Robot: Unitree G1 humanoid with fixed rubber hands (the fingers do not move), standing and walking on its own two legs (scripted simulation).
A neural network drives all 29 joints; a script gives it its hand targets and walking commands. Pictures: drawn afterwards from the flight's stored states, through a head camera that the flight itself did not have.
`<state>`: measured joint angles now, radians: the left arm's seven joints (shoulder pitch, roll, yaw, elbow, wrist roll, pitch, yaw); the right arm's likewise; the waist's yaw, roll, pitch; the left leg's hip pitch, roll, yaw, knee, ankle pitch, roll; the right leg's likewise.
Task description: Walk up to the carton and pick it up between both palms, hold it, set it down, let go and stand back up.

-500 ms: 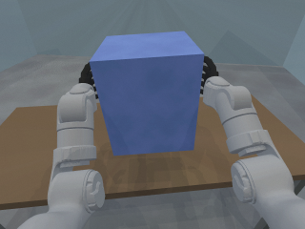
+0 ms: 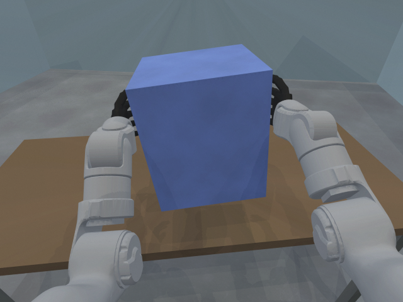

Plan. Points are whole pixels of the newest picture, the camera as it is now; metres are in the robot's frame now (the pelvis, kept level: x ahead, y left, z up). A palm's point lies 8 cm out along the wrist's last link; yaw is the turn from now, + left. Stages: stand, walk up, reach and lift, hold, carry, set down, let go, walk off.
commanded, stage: hold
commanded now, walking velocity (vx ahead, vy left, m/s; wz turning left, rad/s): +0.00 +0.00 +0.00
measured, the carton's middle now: (202, 125) +0.40 +0.01 +0.23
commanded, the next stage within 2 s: none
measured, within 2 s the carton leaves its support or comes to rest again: neither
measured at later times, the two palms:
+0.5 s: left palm (117, 117) +0.37 +0.16 +0.27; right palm (281, 108) +0.37 -0.14 +0.27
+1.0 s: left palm (118, 118) +0.37 +0.16 +0.26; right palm (281, 108) +0.37 -0.14 +0.27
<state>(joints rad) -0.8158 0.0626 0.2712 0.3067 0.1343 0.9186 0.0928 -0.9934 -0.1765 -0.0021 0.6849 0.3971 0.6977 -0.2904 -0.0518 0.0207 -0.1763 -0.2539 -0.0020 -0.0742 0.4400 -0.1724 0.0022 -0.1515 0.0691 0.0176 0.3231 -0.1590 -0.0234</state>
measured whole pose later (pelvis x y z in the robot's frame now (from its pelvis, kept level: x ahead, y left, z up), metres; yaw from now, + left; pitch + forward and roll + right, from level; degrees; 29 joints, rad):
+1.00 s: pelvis +0.00 +0.00 +0.00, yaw +0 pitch -1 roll -2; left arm -0.85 0.09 0.29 0.34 0.14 0.91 0.06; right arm -0.99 -0.16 -0.01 0.65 0.40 0.72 -0.33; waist -0.06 0.01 -0.19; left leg -0.25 0.00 -0.08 0.44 -0.18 0.00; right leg -0.14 0.07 0.02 0.32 -0.16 -0.02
